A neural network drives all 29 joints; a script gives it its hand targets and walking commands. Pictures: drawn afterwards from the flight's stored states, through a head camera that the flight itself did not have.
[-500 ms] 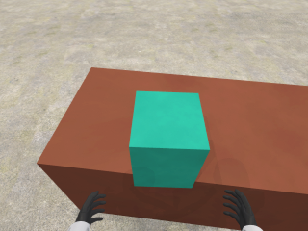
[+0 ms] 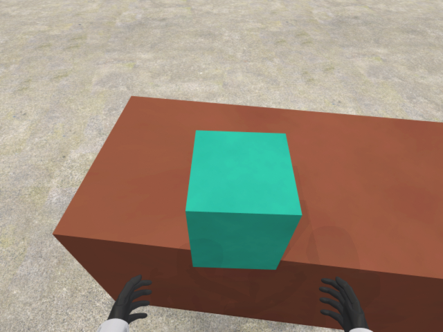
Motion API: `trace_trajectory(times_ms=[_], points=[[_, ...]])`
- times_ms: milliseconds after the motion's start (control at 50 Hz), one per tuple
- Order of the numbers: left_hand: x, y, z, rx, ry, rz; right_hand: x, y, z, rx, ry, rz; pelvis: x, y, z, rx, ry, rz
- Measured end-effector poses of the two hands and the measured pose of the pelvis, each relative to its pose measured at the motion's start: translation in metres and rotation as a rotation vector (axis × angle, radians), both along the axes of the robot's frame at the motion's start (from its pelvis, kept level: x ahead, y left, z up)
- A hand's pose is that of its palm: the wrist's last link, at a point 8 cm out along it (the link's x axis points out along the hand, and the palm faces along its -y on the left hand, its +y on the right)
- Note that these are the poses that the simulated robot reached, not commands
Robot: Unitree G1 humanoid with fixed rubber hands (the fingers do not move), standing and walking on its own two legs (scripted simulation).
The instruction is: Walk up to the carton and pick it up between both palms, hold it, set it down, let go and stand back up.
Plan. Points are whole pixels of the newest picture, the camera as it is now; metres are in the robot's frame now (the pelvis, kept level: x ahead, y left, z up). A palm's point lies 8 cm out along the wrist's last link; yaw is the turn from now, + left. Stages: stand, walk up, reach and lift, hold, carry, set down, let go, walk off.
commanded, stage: let go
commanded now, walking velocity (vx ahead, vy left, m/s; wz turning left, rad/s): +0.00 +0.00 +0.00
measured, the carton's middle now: (237, 202) +0.40 -0.02 -0.05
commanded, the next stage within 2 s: stand in 0.14 s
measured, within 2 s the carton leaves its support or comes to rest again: neither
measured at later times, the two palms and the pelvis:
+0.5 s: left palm out of the picture +0.14 +0.24 -0.09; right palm out of the picture +0.13 -0.27 -0.09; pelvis +0.00 +0.00 +0.00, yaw +0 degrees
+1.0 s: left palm out of the picture +0.12 +0.25 -0.10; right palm out of the picture +0.13 -0.27 -0.09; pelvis +0.00 +0.00 +0.00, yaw +0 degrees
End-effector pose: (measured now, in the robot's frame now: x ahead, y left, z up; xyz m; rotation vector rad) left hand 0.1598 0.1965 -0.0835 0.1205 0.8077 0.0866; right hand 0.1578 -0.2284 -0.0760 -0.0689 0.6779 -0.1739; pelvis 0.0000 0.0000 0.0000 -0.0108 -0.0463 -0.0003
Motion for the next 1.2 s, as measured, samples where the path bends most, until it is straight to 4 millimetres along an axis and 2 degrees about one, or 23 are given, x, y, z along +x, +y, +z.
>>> trace_trajectory(times_ms=[200,360,480,1200], points=[[-0.003,0.002,0.001,0.007,-0.005,-0.002,-0.006,-0.002,-0.003,-0.017,0.033,0.007,-0.002,0.0,0.0,0.0,-0.003,0.0],[-0.014,0.03,-0.001,0.076,-0.004,-0.029,-0.022,-0.032,-0.01,-0.108,0.182,-0.022,-0.002,0.0,0.0,0.0,-0.002,0.0],[-0.021,0.043,-0.004,0.113,0.028,-0.039,-0.025,-0.042,-0.009,-0.133,0.207,-0.023,0.0,0.0,0.0,0.0,-0.001,0.0],[-0.041,0.055,-0.017,0.137,0.127,-0.029,-0.036,-0.045,-0.021,-0.117,0.282,-0.028,0.003,0.0,0.0,0.0,0.004,0.0]])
